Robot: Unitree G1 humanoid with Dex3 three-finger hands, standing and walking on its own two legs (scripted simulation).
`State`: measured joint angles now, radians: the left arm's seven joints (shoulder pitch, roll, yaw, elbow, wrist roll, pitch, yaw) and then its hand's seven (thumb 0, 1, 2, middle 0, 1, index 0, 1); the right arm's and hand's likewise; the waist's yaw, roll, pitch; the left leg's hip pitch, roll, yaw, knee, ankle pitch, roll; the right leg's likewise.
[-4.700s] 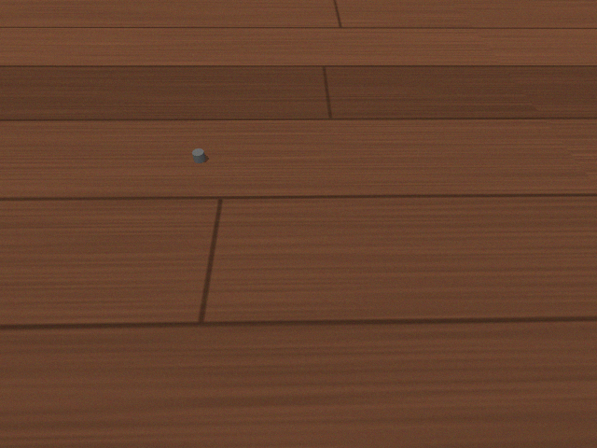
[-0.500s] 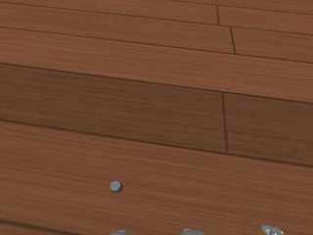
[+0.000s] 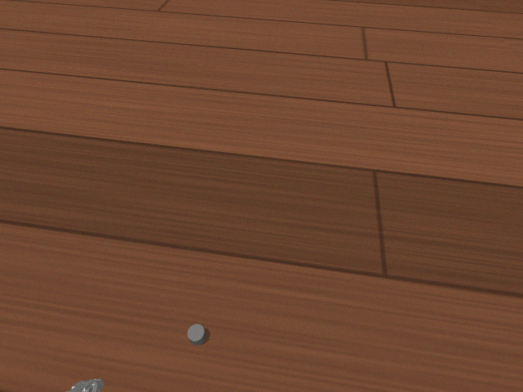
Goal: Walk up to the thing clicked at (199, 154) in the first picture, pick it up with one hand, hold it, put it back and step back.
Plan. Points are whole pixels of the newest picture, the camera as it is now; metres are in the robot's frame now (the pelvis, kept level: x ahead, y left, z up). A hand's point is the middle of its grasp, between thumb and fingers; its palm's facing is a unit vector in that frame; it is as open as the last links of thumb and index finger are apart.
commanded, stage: walk up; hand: left
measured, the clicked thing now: (196, 334) +0.44 +0.23 -0.75
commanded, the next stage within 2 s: stand in 0.82 s
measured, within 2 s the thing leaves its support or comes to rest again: neither
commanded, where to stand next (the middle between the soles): +0.05 +0.00 m, yaw -1 degrees
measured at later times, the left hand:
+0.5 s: hand out of the picture +0.08 +0.26 -0.15, palm faces -0.01 -0.94 -0.33, open 7.4 cm
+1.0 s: hand out of the picture +0.10 +0.26 -0.15, palm faces -0.01 -0.94 -0.34, open 7.4 cm
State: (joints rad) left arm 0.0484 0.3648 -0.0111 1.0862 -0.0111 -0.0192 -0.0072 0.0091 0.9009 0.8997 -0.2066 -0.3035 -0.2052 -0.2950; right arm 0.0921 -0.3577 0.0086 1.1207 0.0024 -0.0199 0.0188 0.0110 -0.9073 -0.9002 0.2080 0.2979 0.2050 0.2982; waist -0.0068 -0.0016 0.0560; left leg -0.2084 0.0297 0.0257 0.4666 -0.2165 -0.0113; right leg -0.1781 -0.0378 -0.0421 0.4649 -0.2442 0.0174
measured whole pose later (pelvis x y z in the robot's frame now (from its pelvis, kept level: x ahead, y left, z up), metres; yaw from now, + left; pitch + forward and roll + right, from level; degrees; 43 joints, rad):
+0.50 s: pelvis +0.01 +0.00 +0.01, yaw +0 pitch -2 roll +0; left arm 0.09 0.35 0.00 1.18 0.00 -0.01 -0.01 0.01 0.90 0.90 -0.21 -0.30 -0.20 -0.29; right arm 0.08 -0.35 0.00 1.17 0.00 -0.01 0.02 0.01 -0.91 -0.90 0.21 0.30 0.20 0.30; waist 0.00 0.00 0.04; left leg -0.15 0.02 0.03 0.35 -0.17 -0.01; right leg -0.10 -0.04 -0.05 0.33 -0.19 0.03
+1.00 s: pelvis +0.02 +0.01 +0.01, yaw +0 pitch -2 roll +0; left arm 0.07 0.35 0.00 1.16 0.00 -0.01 -0.01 0.01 0.90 0.90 -0.21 -0.30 -0.20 -0.29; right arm 0.07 -0.35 -0.01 1.15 -0.01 -0.01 0.01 0.01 -0.91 -0.90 0.21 0.30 0.20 0.30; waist 0.00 0.00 0.05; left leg -0.13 0.02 0.03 0.32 -0.16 -0.01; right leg -0.09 -0.05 -0.05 0.31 -0.19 0.03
